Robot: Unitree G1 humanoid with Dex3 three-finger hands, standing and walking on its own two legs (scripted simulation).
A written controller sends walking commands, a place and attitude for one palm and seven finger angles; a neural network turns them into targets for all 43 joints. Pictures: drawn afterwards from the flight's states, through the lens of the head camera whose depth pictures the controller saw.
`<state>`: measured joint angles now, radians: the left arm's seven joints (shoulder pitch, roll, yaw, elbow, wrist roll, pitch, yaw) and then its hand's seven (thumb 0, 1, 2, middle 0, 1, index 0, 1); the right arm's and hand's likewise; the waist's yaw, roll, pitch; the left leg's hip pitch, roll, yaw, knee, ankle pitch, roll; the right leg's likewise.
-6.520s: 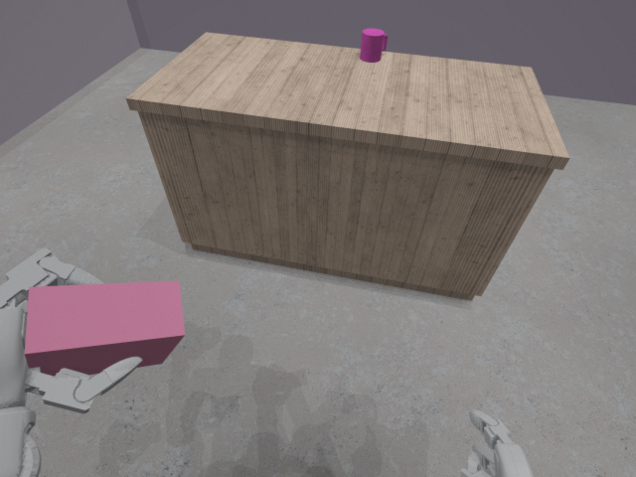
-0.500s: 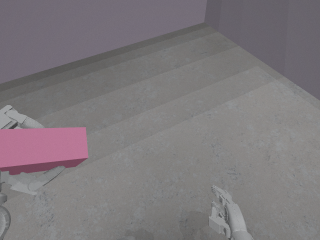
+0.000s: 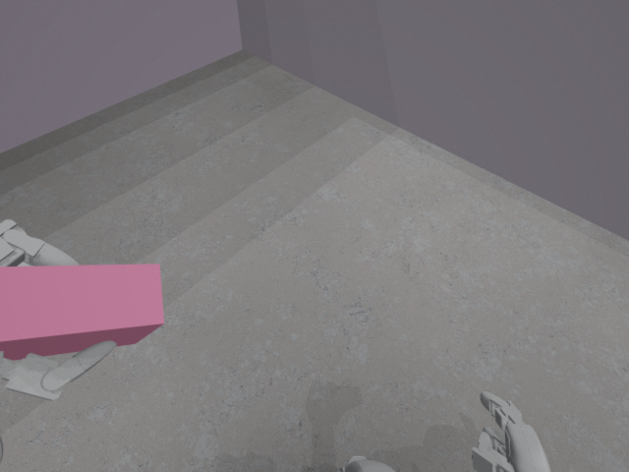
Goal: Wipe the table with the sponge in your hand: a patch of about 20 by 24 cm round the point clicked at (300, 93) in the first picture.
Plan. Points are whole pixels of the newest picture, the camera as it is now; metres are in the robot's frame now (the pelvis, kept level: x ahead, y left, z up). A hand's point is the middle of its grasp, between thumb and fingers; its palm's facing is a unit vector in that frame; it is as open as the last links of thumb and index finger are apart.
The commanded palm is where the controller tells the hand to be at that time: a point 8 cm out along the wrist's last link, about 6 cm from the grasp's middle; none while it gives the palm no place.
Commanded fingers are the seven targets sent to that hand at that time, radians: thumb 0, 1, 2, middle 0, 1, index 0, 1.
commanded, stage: turn to face it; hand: left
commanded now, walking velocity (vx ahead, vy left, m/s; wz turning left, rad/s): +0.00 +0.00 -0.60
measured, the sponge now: (101, 311) +0.22 +0.22 +0.15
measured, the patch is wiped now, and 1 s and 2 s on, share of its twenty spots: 0.00 0.00 0.00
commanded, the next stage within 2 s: none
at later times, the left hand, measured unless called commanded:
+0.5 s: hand (221, 321) +0.21 +0.10 +0.18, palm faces +0.08 -0.83 -0.55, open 9.9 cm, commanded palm +0.17 +0.16 +0.19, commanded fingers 0.00 0.10 1.30 -1.20 -1.60 -1.20 -1.60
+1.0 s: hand (354, 380) +0.18 -0.01 +0.17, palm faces -0.16 -0.84 -0.52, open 9.9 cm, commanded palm +0.14 +0.07 +0.19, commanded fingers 0.00 0.10 1.30 -1.20 -1.60 -1.20 -1.60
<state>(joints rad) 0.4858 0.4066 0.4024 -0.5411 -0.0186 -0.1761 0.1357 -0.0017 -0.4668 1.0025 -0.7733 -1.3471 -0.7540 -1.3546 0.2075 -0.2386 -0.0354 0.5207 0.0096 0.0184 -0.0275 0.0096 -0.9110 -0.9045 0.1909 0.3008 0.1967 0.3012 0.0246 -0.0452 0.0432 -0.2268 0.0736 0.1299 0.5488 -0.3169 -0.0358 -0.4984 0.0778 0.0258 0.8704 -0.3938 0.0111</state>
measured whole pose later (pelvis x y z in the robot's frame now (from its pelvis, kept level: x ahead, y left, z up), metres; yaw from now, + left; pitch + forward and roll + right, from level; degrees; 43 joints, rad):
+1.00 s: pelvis -0.15 -0.06 -0.01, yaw -36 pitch -1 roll -2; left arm 0.39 0.41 0.38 -0.52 -0.01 -0.17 0.13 0.00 -0.47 1.00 -0.77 -1.35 -0.75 -1.36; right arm 0.20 -0.15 0.04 0.53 0.01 -0.04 0.03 0.01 -0.90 -0.90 0.20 0.30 0.21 0.30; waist 0.03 0.08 0.16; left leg -0.31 0.28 0.15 0.77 -0.41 -0.10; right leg -0.30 -0.01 -0.12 0.61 -0.23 0.00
